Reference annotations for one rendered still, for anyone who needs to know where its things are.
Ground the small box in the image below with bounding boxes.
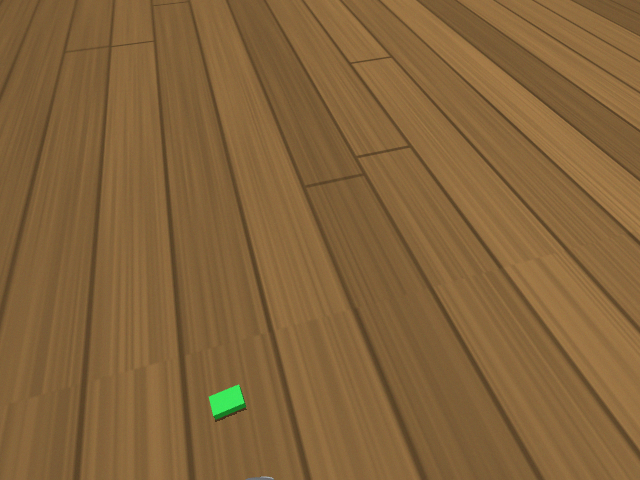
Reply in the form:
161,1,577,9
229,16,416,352
209,385,246,419

